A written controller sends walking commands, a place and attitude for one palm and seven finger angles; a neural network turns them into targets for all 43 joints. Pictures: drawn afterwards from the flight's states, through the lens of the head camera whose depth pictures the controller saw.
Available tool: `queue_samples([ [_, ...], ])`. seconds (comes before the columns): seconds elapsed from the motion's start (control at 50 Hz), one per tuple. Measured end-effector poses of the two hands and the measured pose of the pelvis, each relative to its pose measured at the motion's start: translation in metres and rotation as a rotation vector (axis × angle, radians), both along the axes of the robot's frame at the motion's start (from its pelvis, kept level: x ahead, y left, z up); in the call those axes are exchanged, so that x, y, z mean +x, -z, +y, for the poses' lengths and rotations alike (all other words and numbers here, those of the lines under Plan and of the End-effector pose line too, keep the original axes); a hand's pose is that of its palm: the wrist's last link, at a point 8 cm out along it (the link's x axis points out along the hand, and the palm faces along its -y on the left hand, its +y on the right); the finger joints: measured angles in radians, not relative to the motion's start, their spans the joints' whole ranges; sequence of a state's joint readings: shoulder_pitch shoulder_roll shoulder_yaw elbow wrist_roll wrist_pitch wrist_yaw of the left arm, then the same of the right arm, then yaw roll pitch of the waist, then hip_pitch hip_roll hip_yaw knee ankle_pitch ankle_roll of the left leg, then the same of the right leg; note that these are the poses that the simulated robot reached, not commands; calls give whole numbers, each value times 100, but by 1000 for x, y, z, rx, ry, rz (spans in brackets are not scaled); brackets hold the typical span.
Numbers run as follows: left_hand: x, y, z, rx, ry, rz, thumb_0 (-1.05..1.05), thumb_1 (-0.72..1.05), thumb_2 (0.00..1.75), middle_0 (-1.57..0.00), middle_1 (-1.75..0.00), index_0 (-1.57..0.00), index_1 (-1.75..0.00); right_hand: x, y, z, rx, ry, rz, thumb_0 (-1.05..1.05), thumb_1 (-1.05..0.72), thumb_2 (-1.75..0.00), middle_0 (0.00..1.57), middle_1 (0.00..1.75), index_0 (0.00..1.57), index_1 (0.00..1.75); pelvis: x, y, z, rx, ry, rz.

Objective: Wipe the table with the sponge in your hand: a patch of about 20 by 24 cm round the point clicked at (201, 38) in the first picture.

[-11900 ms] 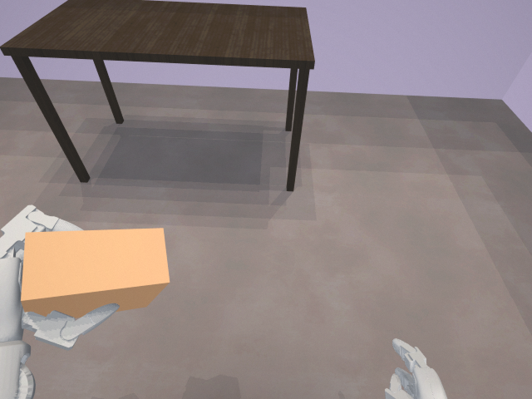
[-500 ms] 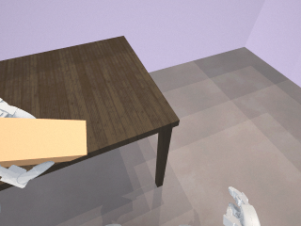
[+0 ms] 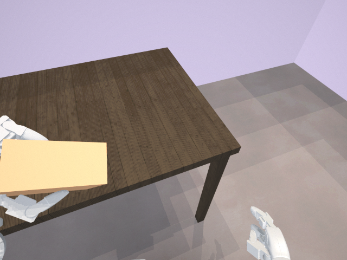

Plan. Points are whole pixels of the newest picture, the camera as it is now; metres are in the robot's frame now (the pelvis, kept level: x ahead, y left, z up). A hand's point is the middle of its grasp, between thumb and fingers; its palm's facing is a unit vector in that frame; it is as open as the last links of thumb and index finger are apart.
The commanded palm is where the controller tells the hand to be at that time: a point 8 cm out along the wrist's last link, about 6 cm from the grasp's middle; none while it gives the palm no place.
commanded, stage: shuffle to correct the standing spot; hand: left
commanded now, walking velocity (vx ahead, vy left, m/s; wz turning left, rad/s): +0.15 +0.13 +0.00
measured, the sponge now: (69, 169) +0.23 +0.19 +0.16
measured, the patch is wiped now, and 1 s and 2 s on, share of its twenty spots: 0.00 0.00 0.00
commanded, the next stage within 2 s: come to a stop and stand still in 0.46 s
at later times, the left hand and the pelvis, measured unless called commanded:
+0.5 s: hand out of the picture +0.23 +0.31 +0.19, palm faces +0.37 -0.82 -0.44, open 10.7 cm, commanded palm +0.18 +0.36 +0.20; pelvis +0.02 +0.08 +0.01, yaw +0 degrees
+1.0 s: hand out of the picture +0.25 +0.35 +0.19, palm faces +0.42 -0.77 -0.48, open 10.7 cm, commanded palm +0.18 +0.35 +0.20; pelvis +0.02 +0.07 +0.02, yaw +0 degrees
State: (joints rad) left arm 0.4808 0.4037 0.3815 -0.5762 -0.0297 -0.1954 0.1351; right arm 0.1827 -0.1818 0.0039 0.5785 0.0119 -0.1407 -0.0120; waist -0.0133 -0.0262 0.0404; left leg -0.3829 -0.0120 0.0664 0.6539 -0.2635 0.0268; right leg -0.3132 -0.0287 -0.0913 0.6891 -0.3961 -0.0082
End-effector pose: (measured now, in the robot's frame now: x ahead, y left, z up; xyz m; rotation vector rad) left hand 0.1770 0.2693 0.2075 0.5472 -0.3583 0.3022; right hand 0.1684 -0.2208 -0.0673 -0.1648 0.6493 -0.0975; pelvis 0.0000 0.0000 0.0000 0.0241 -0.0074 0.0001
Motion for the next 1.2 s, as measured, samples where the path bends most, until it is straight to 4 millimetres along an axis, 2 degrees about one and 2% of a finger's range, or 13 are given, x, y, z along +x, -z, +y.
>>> queue_samples([
  [0.06, -5, -5, 8, 2, 0, 6, -1, -55, 102, -64, -138, -66, -136, -1, 5, 8, 4, -12, 44, 1, -90, -90, 20, 30, 20, 30, 2, -4, 9, -20, -9, -4],
  [0.16, -4, 0, 42, -40, -76, 38, -1, -55, 102, -64, -138, -66, -136, -10, 0, 18, -25, -7, 120, 1, -90, -90, 20, 30, 20, 30, 8, -16, 28, 10, 1, 0],
  [0.24, 4, 13, 65, -67, -87, 35, -1, -55, 102, -64, -138, -66, -136, -9, 2, 26, -75, 27, 93, 1, -90, -90, 20, 30, 20, 30, 13, -7, 51, -4, -1, -14],
  [0.36, 18, 16, 76, -34, -46, 53, -1, -55, 102, -64, -138, -66, -136, -5, 4, 51, -44, 51, 71, 1, -90, -90, 20, 30, 20, 30, 11, -4, 64, 4, -11, -19],
  [0.5, 10, 1, 85, -26, -25, 37, -1, -55, 102, -64, -138, -66, -136, -1, 5, 77, -1, 22, 95, 1, -90, -90, 20, 30, 20, 30, 21, -9, 76, -32, -1, -7],
  [0.62, 26, 15, 108, -86, -84, 74, -1, -55, 102, -64, -138, -66, -136, 5, -3, 86, -32, 33, 90, 1, -90, -90, 20, 30, 20, 30, 29, -14, 86, -16, 10, -16],
  [0.72, 34, 16, 97, -103, -61, 100, -1, -55, 102, -64, -138, -66, -136, 16, -14, 88, -29, 2, 50, 1, -90, -90, 20, 30, 20, 30, 29, -17, 82, -25, -1, -17],
  [0.8, 28, 11, 84, -111, -13, 102, -1, -55, 102, -64, -137, -66, -136, 22, -22, 82, -37, 6, 29, 1, -90, -90, 20, 30, 20, 30, 31, -21, 79, -43, -1, -10],
  [0.86, 24, 7, 83, -103, -16, 101, -1, -55, 102, -65, -137, -66, -136, 25, -26, 74, -56, 17, 20, 1, -90, -90, 20, 30, 20, 30, 31, -23, 76, -42, 5, -6],
  [0.94, 21, 9, 90, -112, -69, 113, -1, -55, 102, -65, -137, -66, -136, 27, -28, 64, -75, 26, 20, 1, -90, -90, 20, 30, 20, 30, 30, -25, 74, -42, 7, -4],
  [1.0, 35, -5, 113, 8, -95, 53, -1, -55, 102, -65, -137, -67, -136, 24, -25, 61, -102, -29, 42, 1, -90, -90, 20, 30, 20, 30, 21, -24, 69, -46, 1, 6],
  [1.06, 43, -1, 124, -66, -137, 25, -1, -55, 102, -65, -137, -67, -136, 19, -24, 59, -77, -38, 40, 1, -90, -90, 20, 30, 20, 30, 15, -23, 72, -41, 24, 1],
  [1.2, 40, 23, 81, -116, 72, 117, -1, -55, 102, -65, -137, -67, -136, 3, -25, 67, -72, 18, 43, 1, -90, -90, 20, 30, 20, 30, 21, -23, 85, -39, 32, 11],
])
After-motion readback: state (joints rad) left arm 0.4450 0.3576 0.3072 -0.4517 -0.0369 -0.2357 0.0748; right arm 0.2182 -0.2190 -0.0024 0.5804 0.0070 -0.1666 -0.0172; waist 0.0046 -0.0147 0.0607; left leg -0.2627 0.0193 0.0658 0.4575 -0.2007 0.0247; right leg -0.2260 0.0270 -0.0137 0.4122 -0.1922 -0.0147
